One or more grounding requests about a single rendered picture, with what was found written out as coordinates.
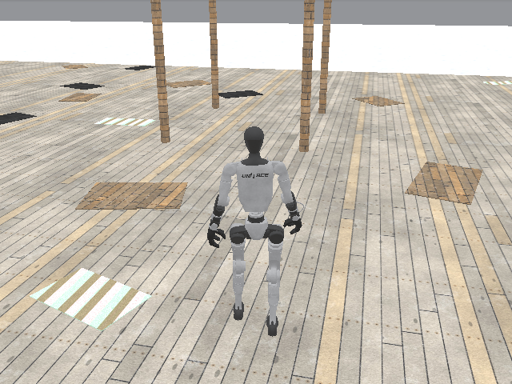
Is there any right robot upper arm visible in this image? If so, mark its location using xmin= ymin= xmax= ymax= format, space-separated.
xmin=271 ymin=161 xmax=294 ymax=204

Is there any left robot hand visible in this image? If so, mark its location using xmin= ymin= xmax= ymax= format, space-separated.
xmin=207 ymin=228 xmax=226 ymax=248

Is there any left robot upper arm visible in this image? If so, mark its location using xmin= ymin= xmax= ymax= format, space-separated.
xmin=217 ymin=162 xmax=238 ymax=206

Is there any left robot forearm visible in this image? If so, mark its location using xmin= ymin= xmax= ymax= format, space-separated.
xmin=209 ymin=194 xmax=225 ymax=230

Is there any robot head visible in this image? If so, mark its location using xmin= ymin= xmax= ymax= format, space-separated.
xmin=241 ymin=126 xmax=268 ymax=166

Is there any right robot hand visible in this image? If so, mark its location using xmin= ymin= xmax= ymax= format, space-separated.
xmin=283 ymin=218 xmax=302 ymax=234

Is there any right robot forearm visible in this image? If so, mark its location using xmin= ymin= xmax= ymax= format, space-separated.
xmin=286 ymin=191 xmax=300 ymax=221

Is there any robot right shin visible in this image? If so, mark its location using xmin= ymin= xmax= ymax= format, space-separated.
xmin=268 ymin=270 xmax=280 ymax=325

